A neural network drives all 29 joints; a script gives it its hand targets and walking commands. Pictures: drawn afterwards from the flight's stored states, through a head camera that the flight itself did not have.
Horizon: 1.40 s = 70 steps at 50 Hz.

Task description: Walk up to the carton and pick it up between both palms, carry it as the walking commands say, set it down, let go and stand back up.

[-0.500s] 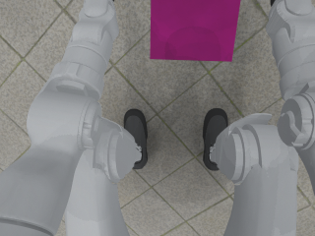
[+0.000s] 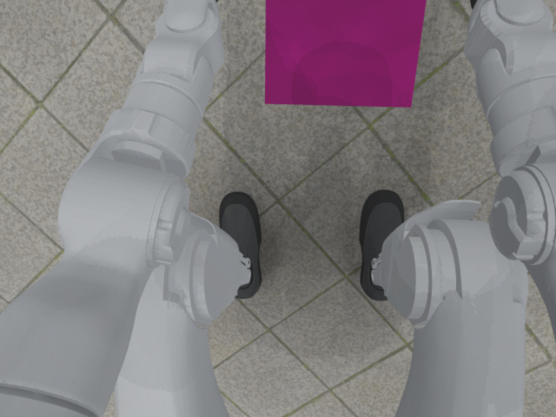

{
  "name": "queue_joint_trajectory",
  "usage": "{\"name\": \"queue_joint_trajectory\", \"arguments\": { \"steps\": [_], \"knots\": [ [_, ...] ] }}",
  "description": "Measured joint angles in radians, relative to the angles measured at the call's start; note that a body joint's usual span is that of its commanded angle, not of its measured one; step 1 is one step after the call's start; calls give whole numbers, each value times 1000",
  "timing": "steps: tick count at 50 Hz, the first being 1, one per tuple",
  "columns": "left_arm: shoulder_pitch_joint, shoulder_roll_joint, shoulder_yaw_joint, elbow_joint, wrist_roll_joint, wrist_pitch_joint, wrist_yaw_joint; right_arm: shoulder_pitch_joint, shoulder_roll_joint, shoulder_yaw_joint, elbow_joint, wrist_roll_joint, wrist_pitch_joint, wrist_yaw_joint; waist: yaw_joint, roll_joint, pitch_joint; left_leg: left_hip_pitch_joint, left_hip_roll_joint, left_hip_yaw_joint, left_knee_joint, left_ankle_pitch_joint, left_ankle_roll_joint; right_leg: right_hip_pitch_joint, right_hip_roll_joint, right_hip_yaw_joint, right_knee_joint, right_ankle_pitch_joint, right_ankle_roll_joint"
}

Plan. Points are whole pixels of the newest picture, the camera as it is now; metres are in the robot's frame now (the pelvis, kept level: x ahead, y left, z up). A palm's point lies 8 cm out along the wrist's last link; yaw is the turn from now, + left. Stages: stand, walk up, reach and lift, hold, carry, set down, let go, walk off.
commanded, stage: reach and lift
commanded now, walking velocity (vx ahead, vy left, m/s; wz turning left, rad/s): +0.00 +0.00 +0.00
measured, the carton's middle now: out of the picture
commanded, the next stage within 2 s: none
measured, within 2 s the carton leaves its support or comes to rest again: leaves its support in 1.06 s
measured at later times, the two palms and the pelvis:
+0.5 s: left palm out of the picture +0.53 +0.08 -0.20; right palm out of the picture +0.53 -0.19 -0.20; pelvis +0.00 +0.00 -0.01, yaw +0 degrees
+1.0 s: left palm out of the picture +0.54 +0.08 -0.19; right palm out of the picture +0.53 -0.19 -0.20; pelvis +0.00 +0.00 -0.01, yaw +0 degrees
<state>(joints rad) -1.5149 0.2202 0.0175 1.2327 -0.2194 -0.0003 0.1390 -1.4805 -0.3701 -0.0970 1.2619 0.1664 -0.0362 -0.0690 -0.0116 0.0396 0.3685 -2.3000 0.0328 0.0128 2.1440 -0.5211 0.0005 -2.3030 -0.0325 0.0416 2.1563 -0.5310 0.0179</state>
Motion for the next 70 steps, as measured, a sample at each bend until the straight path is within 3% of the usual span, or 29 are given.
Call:
{"name": "queue_joint_trajectory", "arguments": {
  "steps": [6, 14, 20, 37, 44, 54, 57, 64, 70],
  "knots": [
    [-14, -45, 16, 11, 25, -3, 2, -10, 13, 1, 1, 0, 4, 17, 0, -1, 0, 0, -10, 0, 0, -1, 0, 0, 1, 5, 0, -1, 5],
    [-17, -59, 76, 13, 94, -1, 15, -17, 19, 0, 1, 0, 9, -1, 0, 0, 2, 3, -20, 0, 0, -1, 0, 0, 2, 9, 3, -1, 5],
    [-18, -64, 155, 13, 135, 16, -16, -22, 19, 0, 1, -1, 25, 5, -3, 5, 4, 1, -30, -2, 11, -1, 0, -3, 5, 14, 14, -1, 6],
    [-24, -65, 187, 10, 164, 64, -36, -28, 19, -27, 1, -10, 74, 19, -5, 8, 6, -9, -48, -5, 42, -2, -1, -8, 7, 18, 44, -2, 11],
    [-23, -66, 161, -4, 158, 84, -17, -28, 19, -27, -6, -10, 91, 14, -6, 8, 5, -8, -53, -5, 43, -1, -2, -8, 7, 19, 46, -3, 11],
    [-26, -63, 87, -42, 97, 138, 51, -34, 29, -1, -59, -10, 167, -51, -6, 9, 43, 44, -66, -9, 43, -3, -15, 33, 24, 29, 49, 2, 14],
    [-49, -56, 79, -65, 74, 151, 67, -61, 34, 17, -85, -10, 189, -115, -7, 9, 113, 114, -73, -11, 43, -13, -20, 97, 38, 36, 46, 3, 20],
    [-33, -87, 153, -104, 104, 165, 62, -65, 46, 17, -108, -13, 215, -199, -8, 3, 144, 181, -73, -12, 42, -17, -25, 161, 46, 39, 44, 4, 24],
    [-16, -98, 191, -133, 154, 207, 84, -65, 66, 12, -112, -42, 235, -214, -8, 4, 149, 204, -73, -13, 30, -19, -26, 182, 49, 39, 30, 5, 24]
  ]
}}
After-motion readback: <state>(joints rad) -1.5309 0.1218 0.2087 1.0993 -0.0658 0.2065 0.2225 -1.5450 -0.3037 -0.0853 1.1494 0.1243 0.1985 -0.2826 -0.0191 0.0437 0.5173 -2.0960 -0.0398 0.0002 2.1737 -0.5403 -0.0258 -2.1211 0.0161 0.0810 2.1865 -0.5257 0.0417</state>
